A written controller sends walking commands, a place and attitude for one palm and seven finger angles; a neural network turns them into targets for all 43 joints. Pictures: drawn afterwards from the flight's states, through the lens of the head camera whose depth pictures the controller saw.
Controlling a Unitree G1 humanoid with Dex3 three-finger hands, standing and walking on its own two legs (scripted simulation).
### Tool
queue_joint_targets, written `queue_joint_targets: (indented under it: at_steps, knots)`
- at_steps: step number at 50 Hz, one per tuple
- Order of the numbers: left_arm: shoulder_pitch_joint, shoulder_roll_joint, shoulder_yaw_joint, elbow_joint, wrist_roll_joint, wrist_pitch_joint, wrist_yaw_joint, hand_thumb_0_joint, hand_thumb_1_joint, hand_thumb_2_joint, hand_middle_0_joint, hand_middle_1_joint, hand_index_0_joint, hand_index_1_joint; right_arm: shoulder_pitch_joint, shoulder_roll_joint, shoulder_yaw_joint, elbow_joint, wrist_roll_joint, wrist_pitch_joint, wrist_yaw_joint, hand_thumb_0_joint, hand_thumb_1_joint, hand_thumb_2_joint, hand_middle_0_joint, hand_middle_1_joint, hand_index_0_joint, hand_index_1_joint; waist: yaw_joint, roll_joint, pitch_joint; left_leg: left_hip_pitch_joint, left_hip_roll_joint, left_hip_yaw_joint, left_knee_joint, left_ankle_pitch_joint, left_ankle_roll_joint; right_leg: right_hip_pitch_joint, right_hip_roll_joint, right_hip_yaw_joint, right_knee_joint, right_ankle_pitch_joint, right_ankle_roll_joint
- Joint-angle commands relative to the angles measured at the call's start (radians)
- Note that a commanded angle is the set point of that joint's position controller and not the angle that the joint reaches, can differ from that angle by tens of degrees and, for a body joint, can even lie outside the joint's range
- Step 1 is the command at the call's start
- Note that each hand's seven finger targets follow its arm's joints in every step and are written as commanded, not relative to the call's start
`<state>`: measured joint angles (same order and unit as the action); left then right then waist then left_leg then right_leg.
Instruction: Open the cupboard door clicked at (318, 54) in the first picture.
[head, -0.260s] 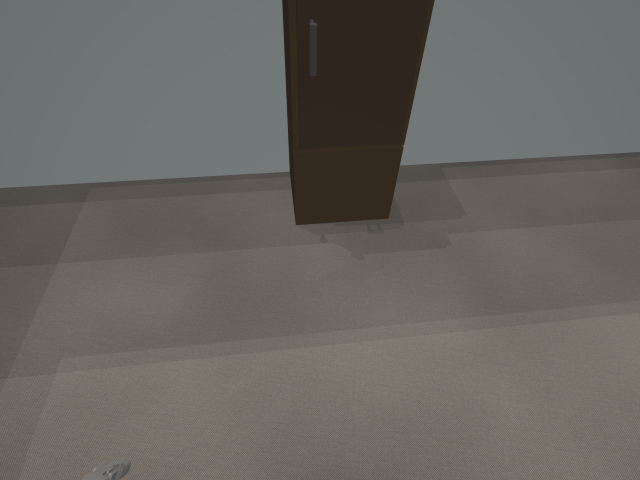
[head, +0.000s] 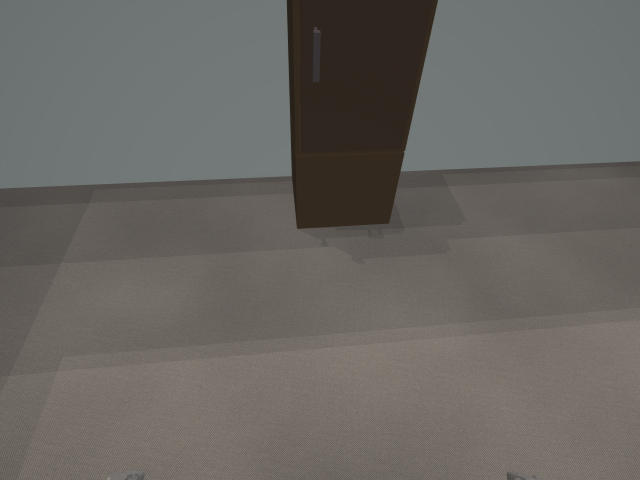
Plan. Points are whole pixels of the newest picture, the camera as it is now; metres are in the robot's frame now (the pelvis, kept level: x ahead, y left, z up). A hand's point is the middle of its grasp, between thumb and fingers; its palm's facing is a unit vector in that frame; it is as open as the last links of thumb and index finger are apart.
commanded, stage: stand and wait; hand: left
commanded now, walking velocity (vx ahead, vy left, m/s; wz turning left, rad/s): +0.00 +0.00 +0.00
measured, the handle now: (315, 54) +1.26 +0.10 +0.02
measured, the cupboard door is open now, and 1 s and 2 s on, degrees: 0 0 0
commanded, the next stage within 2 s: look at it before walking up in 0.58 s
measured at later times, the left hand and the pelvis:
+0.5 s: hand out of the picture +0.05 +0.24 -0.15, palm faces -0.02 -0.94 -0.33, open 7.4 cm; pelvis -0.02 -0.01 +0.00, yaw +0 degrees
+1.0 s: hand out of the picture +0.06 +0.23 -0.15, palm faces -0.02 -0.95 -0.32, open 7.4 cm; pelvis -0.01 -0.01 +0.01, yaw +0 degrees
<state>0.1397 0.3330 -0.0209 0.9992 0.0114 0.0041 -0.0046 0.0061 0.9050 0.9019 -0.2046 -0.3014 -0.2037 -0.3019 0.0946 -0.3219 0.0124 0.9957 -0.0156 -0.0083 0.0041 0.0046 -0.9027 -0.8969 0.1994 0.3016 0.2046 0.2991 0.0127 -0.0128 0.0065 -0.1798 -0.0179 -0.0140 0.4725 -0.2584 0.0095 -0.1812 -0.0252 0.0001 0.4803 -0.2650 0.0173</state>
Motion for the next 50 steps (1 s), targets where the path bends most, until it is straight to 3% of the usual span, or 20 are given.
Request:
queue_joint_targets:
  at_steps: [1,27,50]
  knots:
    - [-0.046,0.207,0.057,-0.061,0.0,-0.025,0.016,0.0,0.9,0.9,-0.2,-0.3,-0.2,-0.3,-0.051,-0.215,-0.055,-0.052,0.002,-0.026,-0.017,0.0,-0.9,-0.9,0.2,0.3,0.2,0.3,-0.013,0.017,-0.048,0.002,0.115,-0.092,-0.096,0.184,0.033,0.017,-0.089,0.087,-0.093,0.157,-0.048]
    - [-0.027,0.211,0.054,0.017,0.0,-0.025,0.014,0.0,0.9,0.9,-0.2,-0.3,-0.2,-0.3,-0.011,-0.222,-0.046,0.046,0.006,-0.021,-0.011,0.0,-0.9,-0.9,0.2,0.3,0.2,0.3,-0.007,0.01,-0.002,-0.023,0.12,-0.114,-0.155,0.065,0.023,0.001,-0.092,0.109,-0.166,0.006,-0.048]
    - [-0.034,0.211,0.053,0.024,0.001,-0.03,0.015,0.0,0.9,0.9,-0.2,-0.3,-0.2,-0.3,-0.024,-0.219,-0.045,0.051,0.008,-0.026,-0.015,0.0,-0.9,-0.9,0.2,0.3,0.2,0.3,-0.008,0.01,-0.034,0.027,0.131,-0.101,-0.153,0.184,0.018,0.038,-0.097,0.096,-0.157,0.159,-0.047]
